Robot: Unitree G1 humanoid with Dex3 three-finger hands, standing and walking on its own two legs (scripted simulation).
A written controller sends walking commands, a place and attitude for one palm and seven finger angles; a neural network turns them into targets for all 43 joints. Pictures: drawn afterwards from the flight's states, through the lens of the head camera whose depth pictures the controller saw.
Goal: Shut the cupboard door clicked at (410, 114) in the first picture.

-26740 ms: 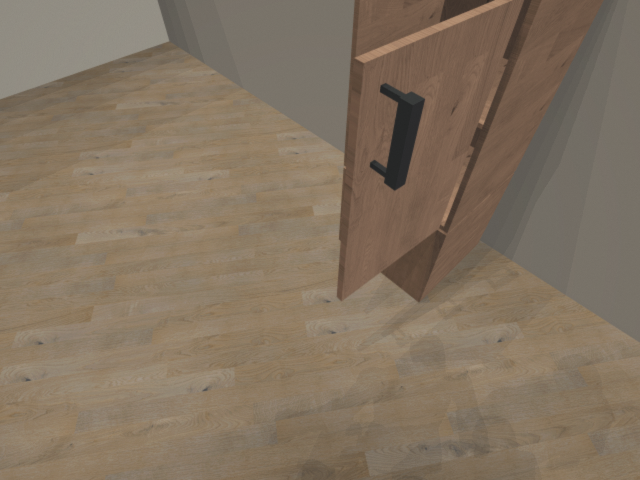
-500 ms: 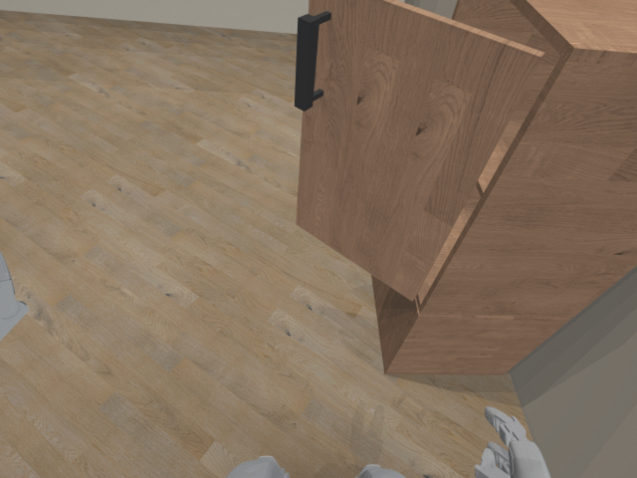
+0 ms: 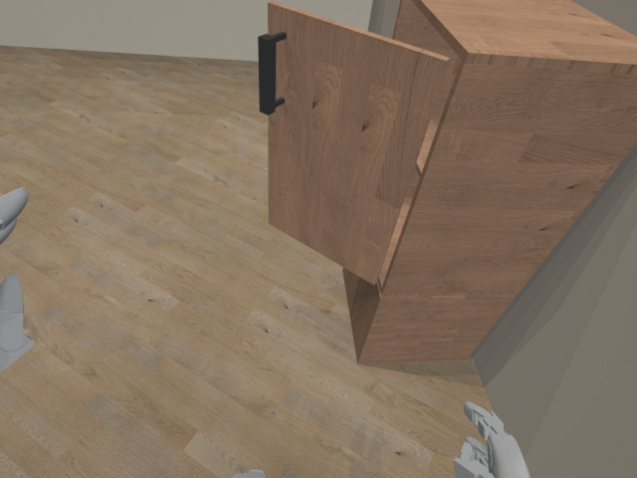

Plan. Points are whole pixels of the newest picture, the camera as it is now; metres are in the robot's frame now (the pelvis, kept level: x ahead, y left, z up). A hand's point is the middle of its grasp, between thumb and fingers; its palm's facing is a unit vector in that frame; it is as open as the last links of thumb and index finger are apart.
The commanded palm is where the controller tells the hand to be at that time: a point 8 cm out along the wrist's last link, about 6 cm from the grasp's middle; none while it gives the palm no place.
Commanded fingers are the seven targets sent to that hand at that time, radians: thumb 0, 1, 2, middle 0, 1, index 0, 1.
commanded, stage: stop stepping back and stand still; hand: left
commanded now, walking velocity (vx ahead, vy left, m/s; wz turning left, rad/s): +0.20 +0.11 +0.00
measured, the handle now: (274, 73) +0.82 +0.17 +0.14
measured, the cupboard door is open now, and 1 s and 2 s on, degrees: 50 50 50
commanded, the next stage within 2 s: let the arm hang, fingers relaxed in 0.98 s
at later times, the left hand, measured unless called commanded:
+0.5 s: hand out of the picture +0.06 +0.32 +0.18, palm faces +0.52 -0.73 -0.44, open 7.4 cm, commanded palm +0.01 +0.34 +0.18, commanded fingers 0.00 0.90 0.90 -0.20 -0.30 -0.20 -0.30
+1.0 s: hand out of the picture +0.05 +0.34 +0.18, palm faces +0.53 -0.73 -0.42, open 7.4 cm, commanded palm +0.00 +0.37 +0.18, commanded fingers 0.00 0.90 0.90 -0.20 -0.30 -0.20 -0.30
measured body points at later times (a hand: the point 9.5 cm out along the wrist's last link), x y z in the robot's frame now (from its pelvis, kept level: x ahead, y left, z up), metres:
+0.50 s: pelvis -0.10 +0.03 +0.01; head -0.13 +0.05 +0.45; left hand +0.03 +0.35 +0.21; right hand +0.07 -0.17 -0.07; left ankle -0.02 +0.13 -0.72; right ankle -0.09 -0.09 -0.73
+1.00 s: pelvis -0.11 +0.05 +0.00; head -0.12 +0.07 +0.45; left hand +0.02 +0.37 +0.20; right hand +0.05 -0.16 -0.09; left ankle -0.07 +0.16 -0.70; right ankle -0.09 -0.05 -0.73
